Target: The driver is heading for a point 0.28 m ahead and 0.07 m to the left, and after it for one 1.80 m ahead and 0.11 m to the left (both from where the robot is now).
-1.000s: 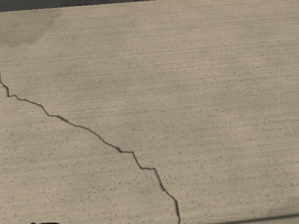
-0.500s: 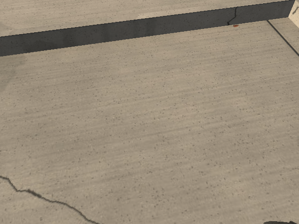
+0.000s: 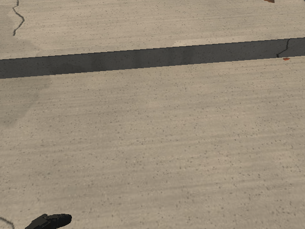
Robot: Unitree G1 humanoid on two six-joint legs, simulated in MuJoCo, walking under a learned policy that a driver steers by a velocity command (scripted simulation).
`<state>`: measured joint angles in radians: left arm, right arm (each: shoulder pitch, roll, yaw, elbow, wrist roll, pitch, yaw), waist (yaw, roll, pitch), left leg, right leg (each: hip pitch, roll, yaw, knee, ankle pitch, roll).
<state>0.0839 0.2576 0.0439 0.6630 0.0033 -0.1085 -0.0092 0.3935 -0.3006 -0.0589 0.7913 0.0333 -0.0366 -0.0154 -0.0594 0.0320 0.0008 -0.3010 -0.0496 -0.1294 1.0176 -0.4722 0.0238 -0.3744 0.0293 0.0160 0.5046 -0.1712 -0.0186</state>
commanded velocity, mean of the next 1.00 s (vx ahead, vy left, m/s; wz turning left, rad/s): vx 0.14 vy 0.00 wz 0.13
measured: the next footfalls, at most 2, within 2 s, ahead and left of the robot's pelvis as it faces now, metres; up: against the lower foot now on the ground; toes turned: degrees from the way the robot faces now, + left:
left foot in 0.36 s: +0.29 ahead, +0.15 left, +0.00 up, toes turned +14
right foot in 0.74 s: +0.29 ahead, -0.09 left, +0.00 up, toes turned +11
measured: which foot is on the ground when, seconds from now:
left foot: up 0.00-0.34, down 0.36-0.78, up 0.80-1.00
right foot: down 0.00-0.36, up 0.38-0.72, down 0.74-1.00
